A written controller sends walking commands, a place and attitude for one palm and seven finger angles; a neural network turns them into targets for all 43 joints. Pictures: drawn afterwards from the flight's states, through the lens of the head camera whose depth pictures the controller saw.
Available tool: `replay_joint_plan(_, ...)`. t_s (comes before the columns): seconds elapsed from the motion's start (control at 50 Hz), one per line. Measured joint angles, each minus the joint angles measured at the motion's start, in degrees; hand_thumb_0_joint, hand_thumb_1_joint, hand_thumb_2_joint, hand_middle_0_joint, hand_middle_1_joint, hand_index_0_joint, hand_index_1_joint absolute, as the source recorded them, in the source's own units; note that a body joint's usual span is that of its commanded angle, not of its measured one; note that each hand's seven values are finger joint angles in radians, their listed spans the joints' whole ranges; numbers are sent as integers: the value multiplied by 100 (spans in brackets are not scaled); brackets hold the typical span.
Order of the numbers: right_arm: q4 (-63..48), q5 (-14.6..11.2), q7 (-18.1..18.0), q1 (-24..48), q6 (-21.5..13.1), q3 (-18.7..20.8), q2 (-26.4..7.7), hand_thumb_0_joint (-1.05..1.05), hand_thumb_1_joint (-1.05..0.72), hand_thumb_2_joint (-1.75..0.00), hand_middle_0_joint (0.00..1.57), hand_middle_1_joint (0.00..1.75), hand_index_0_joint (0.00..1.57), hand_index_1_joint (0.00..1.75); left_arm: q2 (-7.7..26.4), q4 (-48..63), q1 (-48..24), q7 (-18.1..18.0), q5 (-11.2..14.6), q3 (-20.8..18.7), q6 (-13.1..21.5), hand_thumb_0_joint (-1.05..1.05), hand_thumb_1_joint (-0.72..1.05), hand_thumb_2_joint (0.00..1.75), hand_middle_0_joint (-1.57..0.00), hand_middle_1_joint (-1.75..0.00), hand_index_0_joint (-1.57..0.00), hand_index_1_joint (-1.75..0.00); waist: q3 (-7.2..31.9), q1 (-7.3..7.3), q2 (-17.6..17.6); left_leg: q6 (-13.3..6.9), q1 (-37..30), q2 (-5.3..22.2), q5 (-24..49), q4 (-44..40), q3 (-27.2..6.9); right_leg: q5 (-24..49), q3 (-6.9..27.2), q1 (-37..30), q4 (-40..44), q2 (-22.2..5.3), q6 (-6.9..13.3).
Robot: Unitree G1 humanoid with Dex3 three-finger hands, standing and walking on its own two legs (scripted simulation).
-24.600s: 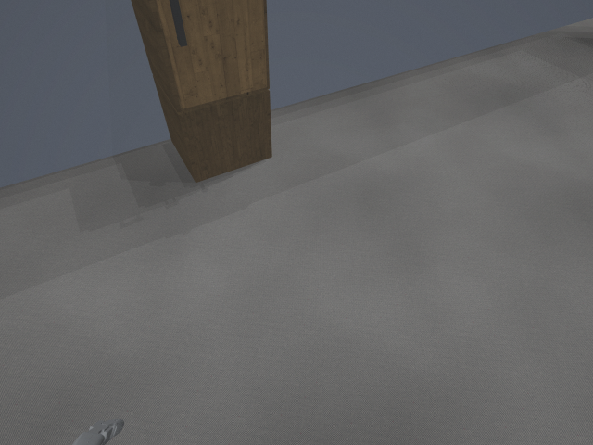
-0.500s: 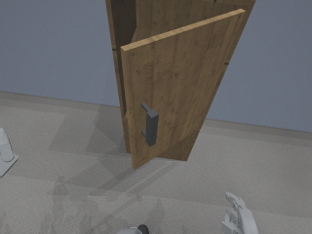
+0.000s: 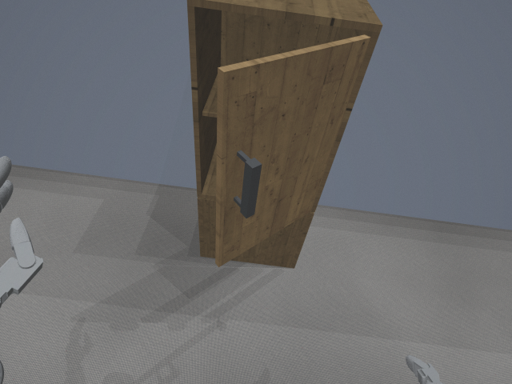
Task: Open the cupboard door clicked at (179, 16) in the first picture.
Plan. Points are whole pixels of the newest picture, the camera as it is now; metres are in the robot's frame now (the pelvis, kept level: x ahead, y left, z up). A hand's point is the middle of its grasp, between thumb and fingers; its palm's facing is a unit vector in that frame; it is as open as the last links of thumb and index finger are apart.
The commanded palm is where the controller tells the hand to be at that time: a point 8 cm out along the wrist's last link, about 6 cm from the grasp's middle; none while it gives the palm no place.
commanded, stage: stop stepping back and stand still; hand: left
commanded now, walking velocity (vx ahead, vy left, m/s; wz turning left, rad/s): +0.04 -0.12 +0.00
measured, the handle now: (244, 184) +0.52 +0.06 +0.00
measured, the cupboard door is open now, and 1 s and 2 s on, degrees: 43 43 43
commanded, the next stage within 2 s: let the arm hang, fingers relaxed in 0.50 s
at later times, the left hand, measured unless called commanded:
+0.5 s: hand (34, 317) +0.14 +0.24 +0.16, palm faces +0.40 -0.82 -0.41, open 7.4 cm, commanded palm +0.09 +0.28 +0.19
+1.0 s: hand out of the picture -0.04 +0.17 -0.16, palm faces +0.04 -0.97 -0.22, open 6.9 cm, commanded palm none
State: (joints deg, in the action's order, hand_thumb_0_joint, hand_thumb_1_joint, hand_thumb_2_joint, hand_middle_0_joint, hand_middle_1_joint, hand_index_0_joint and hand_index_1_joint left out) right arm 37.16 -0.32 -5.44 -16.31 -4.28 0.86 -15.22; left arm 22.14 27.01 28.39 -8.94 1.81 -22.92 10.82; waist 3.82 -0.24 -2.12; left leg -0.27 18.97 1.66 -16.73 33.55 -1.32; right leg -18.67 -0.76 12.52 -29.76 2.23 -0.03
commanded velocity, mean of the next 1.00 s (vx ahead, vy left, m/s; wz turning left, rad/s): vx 0.08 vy -0.01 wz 0.00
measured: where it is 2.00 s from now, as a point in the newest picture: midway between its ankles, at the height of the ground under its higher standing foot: outside the picture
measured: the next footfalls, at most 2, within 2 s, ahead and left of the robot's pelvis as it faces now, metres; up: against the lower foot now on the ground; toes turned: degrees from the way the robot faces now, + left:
right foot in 0.30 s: -0.03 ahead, -0.10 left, +0.00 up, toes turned +1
left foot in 0.62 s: -0.01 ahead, +0.12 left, +0.00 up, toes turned +1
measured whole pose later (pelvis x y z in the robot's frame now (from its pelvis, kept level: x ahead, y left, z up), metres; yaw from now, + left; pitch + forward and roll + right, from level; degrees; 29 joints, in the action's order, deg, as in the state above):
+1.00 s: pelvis -0.08 -0.02 +0.00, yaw +2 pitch -2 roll +0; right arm 56.1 1.3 -0.6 -14.5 2.4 0.1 -9.9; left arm 11.1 -51.8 16.0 -1.1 -0.7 -0.7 -1.0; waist -4.6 0.5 -0.1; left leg 1.1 16.6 0.9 -13.0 31.9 -2.0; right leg -16.4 -2.6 14.6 -32.3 2.3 3.1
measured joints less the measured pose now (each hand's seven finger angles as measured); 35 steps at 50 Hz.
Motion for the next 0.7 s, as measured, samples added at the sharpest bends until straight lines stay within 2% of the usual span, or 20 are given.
replay_joint_plan(0.06,48,-12,3,246,-151,-61,195,2,-90,-90,20,30,20,30,-20,-39,-225,-74,-17,6,-121,1,89,90,-21,-30,-20,-30,-434,-71,-260,-102,-119,-181,257,-196,236,102,183,121,-229,-203,-76)
replay_joint_plan(0.12,-110,68,121,364,-397,-173,534,2,-90,-90,20,30,20,30,172,262,-41,-12,-5,-70,-210,1,89,90,-21,-30,-20,-30,-627,57,-370,-113,-249,-205,589,-577,366,-450,197,372,-895,-147,-114)
replay_joint_plan(0.16,-181,90,210,367,-526,-273,718,2,-90,-90,20,30,20,30,298,534,101,8,-6,-62,-173,1,89,90,-21,-30,-20,-30,-654,137,-332,-112,-298,-175,796,-829,359,-527,103,449,-1132,-72,-122)
replay_joint_plan(0.22,-225,103,317,350,-542,-431,893,2,-90,-90,20,30,20,30,451,831,442,25,27,-114,-45,1,89,90,-21,-30,-20,-30,-548,184,-234,-89,-305,-111,994,-1061,407,-521,-103,335,-870,-40,-118)
replay_joint_plan(0.28,-248,124,325,318,-352,-501,949,2,-89,-90,21,30,20,30,593,702,741,30,47,-224,-10,1,89,90,-21,-30,-21,-30,-347,194,-79,-47,-173,-67,909,-995,474,-619,-388,-65,-156,-28,5)
replay_joint_plan(0.32,-234,125,313,352,-175,-464,885,1,-89,-90,21,30,20,30,590,445,744,45,35,-242,-79,1,89,90,-21,-30,-21,-30,-284,162,76,-13,136,-35,227,-451,455,-258,-409,-187,257,39,302)
replay_joint_plan(0.36,-90,118,300,388,-41,-397,755,1,-89,-90,21,30,21,30,489,202,652,70,69,-172,-179,1,89,90,-22,-30,-21,-30,-282,43,148,18,551,-73,-279,717,334,347,-393,-153,324,50,501)
replay_joint_plan(0.4,116,103,313,344,-17,-323,602,1,-89,-90,21,30,21,30,290,-61,535,88,66,-87,-172,1,89,90,-22,-30,-21,-30,-244,-42,135,52,838,-107,-256,1688,277,364,-356,-218,391,30,527)
replay_joint_plan(0.44,226,82,291,223,-19,-243,448,2,-89,-90,21,30,20,30,68,-299,404,80,43,-2,-157,1,89,90,-22,-30,-21,-30,-169,-76,90,76,914,-77,-83,2026,308,332,-343,-307,497,-12,506)
replay_joint_plan(0.48,275,70,227,122,-65,-161,286,2,-90,-90,21,30,20,30,-135,-465,247,54,-1,102,-128,1,89,90,-21,-30,-21,-30,-149,-72,66,41,809,-8,55,1825,358,343,-371,-384,577,-46,488)
replay_joint_plan(0.54,276,56,126,63,-173,-35,86,2,-90,-90,21,30,20,30,-281,-435,44,15,-47,266,-98,1,89,90,-21,-30,-21,-30,-250,-50,39,-53,407,74,124,958,433,316,-431,-437,552,-67,464)
replay_joint_plan(0.6,166,62,93,83,-264,60,-49,2,-90,-90,20,30,20,30,-223,-82,27,-3,-34,306,-24,1,89,90,-21,-30,-21,-30,-378,-2,64,-120,-183,103,410,-135,418,186,-474,-398,346,-9,433)
replay_joint_plan(0.62,217,76,197,111,-413,120,-140,2,-90,-90,20,30,20,30,-151,-248,-65,56,-137,384,139,1,89,90,-21,-30,-21,-30,-336,13,158,-124,-236,128,738,-306,330,83,-537,-198,68,17,366)
replay_joint_plan(0.64,295,81,316,185,-407,171,-221,2,-90,-90,20,30,20,30,-64,-690,-318,206,-220,548,123,1,89,90,-21,-30,-20,-30,-299,47,193,-46,-131,78,573,-255,288,-100,-540,88,-388,-52,244)
replay_joint_plan(0.66,363,90,398,294,-262,187,-271,2,-90,-90,20,30,20,30,-32,-1273,-626,359,-276,748,-95,0,89,90,-21,-30,-20,-30,-302,89,190,3,1,-23,418,-126,274,-481,-412,383,-930,-134,129)
replay_joint_plan(0.7,478,171,475,503,8,147,-315,1,-90,-90,20,30,20,30,-179,-2620,-1155,572,-339,1158,-672,0,90,90,-20,-30,-20,-30,-312,211,266,23,206,-167,325,-2,230,-1107,-101,906,-1850,-191,-16)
